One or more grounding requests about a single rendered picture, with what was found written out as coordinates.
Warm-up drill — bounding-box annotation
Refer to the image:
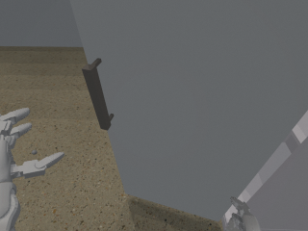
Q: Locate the left robot forearm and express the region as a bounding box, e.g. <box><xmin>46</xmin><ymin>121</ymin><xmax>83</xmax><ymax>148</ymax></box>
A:
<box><xmin>0</xmin><ymin>181</ymin><xmax>21</xmax><ymax>231</ymax></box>

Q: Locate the handle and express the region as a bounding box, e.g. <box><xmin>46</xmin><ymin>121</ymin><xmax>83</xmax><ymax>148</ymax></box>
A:
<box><xmin>82</xmin><ymin>58</ymin><xmax>114</xmax><ymax>131</ymax></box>

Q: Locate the fridge door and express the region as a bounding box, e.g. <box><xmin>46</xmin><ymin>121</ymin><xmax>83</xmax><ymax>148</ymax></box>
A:
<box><xmin>69</xmin><ymin>0</ymin><xmax>308</xmax><ymax>222</ymax></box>

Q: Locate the robot left hand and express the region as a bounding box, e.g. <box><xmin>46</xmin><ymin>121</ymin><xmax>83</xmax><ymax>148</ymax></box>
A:
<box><xmin>0</xmin><ymin>108</ymin><xmax>64</xmax><ymax>182</ymax></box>

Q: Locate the robot right hand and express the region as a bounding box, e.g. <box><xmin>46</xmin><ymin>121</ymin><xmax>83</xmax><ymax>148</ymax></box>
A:
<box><xmin>225</xmin><ymin>196</ymin><xmax>262</xmax><ymax>231</ymax></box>

